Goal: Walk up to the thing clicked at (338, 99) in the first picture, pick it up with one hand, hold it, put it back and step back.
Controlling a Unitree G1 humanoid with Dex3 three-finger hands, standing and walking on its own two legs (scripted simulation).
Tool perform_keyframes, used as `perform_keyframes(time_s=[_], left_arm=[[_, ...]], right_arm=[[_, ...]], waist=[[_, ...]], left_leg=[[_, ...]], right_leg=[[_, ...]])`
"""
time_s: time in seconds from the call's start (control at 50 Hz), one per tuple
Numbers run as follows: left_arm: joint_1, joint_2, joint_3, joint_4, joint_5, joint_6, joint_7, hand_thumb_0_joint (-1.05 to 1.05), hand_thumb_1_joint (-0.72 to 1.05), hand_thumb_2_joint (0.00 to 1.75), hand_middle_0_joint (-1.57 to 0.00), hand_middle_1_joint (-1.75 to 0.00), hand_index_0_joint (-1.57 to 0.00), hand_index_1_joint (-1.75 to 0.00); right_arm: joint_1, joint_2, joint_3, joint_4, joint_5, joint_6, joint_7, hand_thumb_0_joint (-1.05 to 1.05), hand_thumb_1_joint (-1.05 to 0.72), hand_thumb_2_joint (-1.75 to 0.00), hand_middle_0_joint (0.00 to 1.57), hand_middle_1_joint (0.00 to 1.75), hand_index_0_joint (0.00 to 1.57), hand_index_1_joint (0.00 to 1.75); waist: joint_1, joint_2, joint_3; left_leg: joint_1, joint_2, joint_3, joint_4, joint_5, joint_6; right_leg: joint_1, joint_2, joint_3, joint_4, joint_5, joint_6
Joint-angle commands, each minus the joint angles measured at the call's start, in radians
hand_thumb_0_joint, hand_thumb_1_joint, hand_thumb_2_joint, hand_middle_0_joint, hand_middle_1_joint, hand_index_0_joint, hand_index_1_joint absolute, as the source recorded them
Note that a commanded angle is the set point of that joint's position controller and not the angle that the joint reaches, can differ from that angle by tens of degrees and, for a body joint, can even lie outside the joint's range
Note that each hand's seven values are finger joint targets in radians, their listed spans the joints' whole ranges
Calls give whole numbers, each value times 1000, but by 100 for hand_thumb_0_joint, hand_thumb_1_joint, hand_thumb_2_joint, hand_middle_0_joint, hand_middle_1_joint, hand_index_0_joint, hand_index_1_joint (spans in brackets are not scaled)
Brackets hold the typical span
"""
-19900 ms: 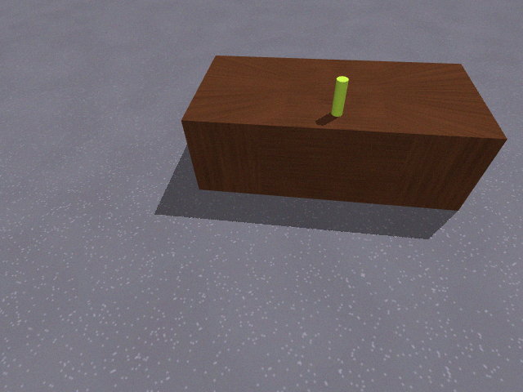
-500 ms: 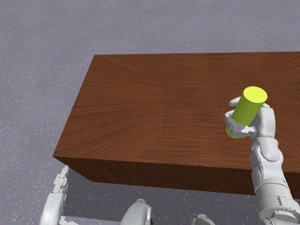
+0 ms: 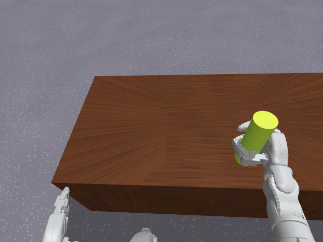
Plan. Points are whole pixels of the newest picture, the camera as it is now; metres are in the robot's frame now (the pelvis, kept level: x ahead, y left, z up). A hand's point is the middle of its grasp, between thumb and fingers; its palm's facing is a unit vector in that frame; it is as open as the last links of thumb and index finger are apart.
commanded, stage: lift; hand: right
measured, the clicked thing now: (253, 141) +0.36 -0.17 +0.06
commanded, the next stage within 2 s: hold in 0.32 s
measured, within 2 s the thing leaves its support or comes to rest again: neither
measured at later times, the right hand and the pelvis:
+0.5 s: hand (254, 144) +0.35 -0.17 +0.07, palm faces +0.07 +1.00 +0.01, open 6.5 cm; pelvis +0.01 +0.00 +0.01, yaw +0 degrees
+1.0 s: hand (260, 144) +0.34 -0.18 +0.08, palm faces +0.08 +1.00 +0.01, open 6.5 cm; pelvis +0.02 +0.00 +0.02, yaw +0 degrees
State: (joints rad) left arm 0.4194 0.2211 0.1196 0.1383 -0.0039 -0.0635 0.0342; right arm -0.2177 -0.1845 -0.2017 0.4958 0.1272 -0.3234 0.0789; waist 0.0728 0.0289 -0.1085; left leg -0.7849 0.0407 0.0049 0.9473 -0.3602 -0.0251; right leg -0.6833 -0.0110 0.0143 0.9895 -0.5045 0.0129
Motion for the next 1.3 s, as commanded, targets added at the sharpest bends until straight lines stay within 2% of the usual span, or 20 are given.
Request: perform_keyframes(time_s=[0.0,0.02,0.08,0.24,0.32,0.36,0.42,0.58,0.62,0.66,0.68,0.76,0.86,0.88,0.96,1.0,1.04,1.08,1.16,1.28], left_arm=[[-16,144,78,-164,-9,-58,13,0,-55,4,-4,-4,-4,-4],[-27,175,102,-174,-9,-60,17,0,-55,4,-4,-4,-4,-4],[-2,100,37,-123,-11,-57,8,0,-55,4,-4,-4,-4,-4],[-51,159,80,-163,-17,-61,22,0,-55,4,-4,-4,-4,-4],[18,115,53,-61,-21,-50,13,0,-55,5,-4,-4,-4,-5],[-91,175,93,-170,-22,-67,23,0,-55,4,-4,-4,-4,-4],[-25,110,44,-96,-26,-59,14,0,-55,5,-4,-5,-4,-5],[-69,181,98,-67,-28,-52,23,0,-55,5,-4,-5,-4,-5],[-53,114,38,-35,-27,-45,15,0,-55,5,-5,-5,-4,-5],[-83,152,72,-32,-28,-49,23,0,-55,5,-5,-5,-4,-5],[-90,113,31,-54,-29,-50,17,0,-55,5,-5,-5,-4,-5],[-71,180,96,-31,-30,-47,27,0,-54,4,-5,-5,-5,-5],[-70,126,53,9,-33,-52,23,0,-54,4,-5,-5,-5,-5],[-81,161,92,3,-32,-54,27,0,-54,4,-5,-5,-5,-5],[-105,108,34,-13,-33,-59,21,0,-53,4,-5,-5,-5,-5],[-109,172,82,-16,-32,-60,31,0,-54,5,-5,-5,-5,-5],[-86,126,30,6,-29,-56,25,0,-54,4,-5,-5,-5,-5],[-111,140,59,15,-31,-56,28,0,-54,5,-5,-5,-5,-5],[-121,173,86,20,-28,-57,35,0,-54,4,-5,-5,-5,-5],[-142,117,28,18,-30,-66,26,0,-53,4,-5,-5,-5,-5]], right_arm=[[-287,-132,-23,-278,23,-69,1,0,-53,-128,137,141,138,141],[-304,-150,-34,-307,27,-70,-2,0,-55,-129,138,142,139,142],[-234,-104,-2,-276,24,-61,-6,0,-57,-129,139,142,140,142],[-254,-125,1,-345,35,-55,-5,0,-58,-129,139,142,140,142],[-167,-97,8,-268,40,-35,2,0,-58,-129,139,142,140,142],[-247,-135,-4,-355,43,-48,-2,0,-58,-128,138,141,139,141],[-168,-98,18,-321,44,-35,2,0,-56,-128,138,141,139,141],[-144,-137,-13,-368,56,-27,3,0,-56,-129,137,141,138,141],[-153,-105,19,-373,54,-26,7,0,-56,-129,137,141,139,141],[-146,-122,5,-362,56,-25,8,0,-57,-131,139,143,140,143],[-117,-111,10,-349,53,-21,10,0,-56,-131,138,143,140,143],[-135,-134,-3,-393,62,-19,10,0,-55,-129,137,140,138,140],[-99,-118,-4,-360,66,-13,14,0,-56,-128,136,140,138,140],[-106,-131,-16,-370,69,-16,18,0,-53,-128,136,140,137,140],[-124,-102,21,-415,69,-28,30,0,-51,-127,135,139,136,139],[-100,-142,-6,-422,72,-24,32,0,-52,-128,136,140,137,140],[-92,-109,25,-411,69,-20,32,0,-53,-130,137,142,139,142],[-90,-144,-30,-389,70,-18,21,0,-54,-132,138,143,140,143],[-135,-158,-30,-400,68,-27,12,0,-55,-132,139,143,140,143],[-132,-90,34,-359,66,-25,37,0,-54,-130,137,142,139,142]], waist=[[-2,-23,-292],[1,-27,-287],[-19,-33,-211],[-7,-31,-292],[-14,-27,-164],[-9,-13,-244],[-24,-21,-200],[-29,-22,-266],[-32,-32,-206],[-28,-25,-205],[-38,-24,-211],[-23,-22,-191],[-28,-12,-157],[-21,2,-158],[-37,-31,-204],[-35,-27,-224],[-39,-45,-205],[-46,-30,-213],[-35,-17,-164],[-30,6,-185]], left_leg=[[286,-24,9,-138,175,22],[287,-24,9,-145,171,21],[270,-25,18,-153,131,24],[329,-28,31,-161,203,23],[284,-24,25,-181,151,23],[331,-23,20,-189,163,21],[332,-24,27,-190,190,21],[387,-25,30,-184,293,25],[365,-23,28,-196,263,23],[361,-26,30,-202,243,24],[383,-23,30,-211,243,23],[383,-26,30,-228,232,21],[381,-22,27,-238,249,17],[380,-22,30,-238,241,16],[406,-20,25,-237,244,21],[419,-23,28,-234,277,21],[415,-27,35,-228,292,24],[428,-22,29,-234,303,24],[419,-19,22,-263,233,18],[409,-23,30,-251,250,18]], right_leg=[[83,22,-22,-177,212,-22],[87,21,-23,-181,201,-23],[62,19,-19,-203,170,-20],[155,11,-4,-230,260,-11],[108,16,-15,-247,201,-17],[149,14,-12,-247,203,-18],[142,17,-14,-253,242,-15],[208,12,-7,-257,377,-5],[186,14,-13,-263,335,-9],[192,8,-7,-277,322,-8],[190,14,-13,-277,314,-10],[213,12,-14,-299,286,-14],[207,17,-22,-292,300,-18],[200,14,-18,-294,290,-19],[221,17,-17,-298,298,-14],[241,13,-17,-302,340,-12],[247,9,-10,-306,374,-5],[238,14,-17,-300,368,-9],[229,17,-20,-318,279,-16],[234,12,-15,-317,301,-16]])
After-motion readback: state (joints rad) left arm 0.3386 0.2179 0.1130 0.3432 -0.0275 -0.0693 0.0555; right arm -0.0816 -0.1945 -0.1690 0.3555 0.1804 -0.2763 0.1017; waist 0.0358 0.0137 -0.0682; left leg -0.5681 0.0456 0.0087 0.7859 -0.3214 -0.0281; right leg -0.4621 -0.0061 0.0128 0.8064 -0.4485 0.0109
